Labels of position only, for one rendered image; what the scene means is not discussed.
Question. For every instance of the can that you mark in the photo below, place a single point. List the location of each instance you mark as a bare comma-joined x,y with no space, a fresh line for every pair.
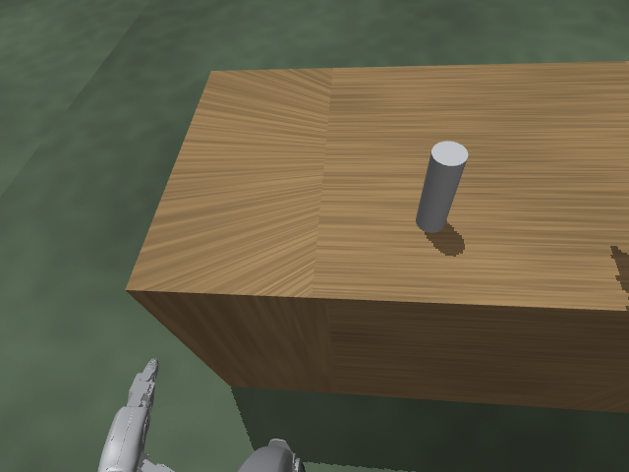
446,164

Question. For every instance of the left robot hand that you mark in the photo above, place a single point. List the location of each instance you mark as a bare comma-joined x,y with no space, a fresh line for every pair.
124,446

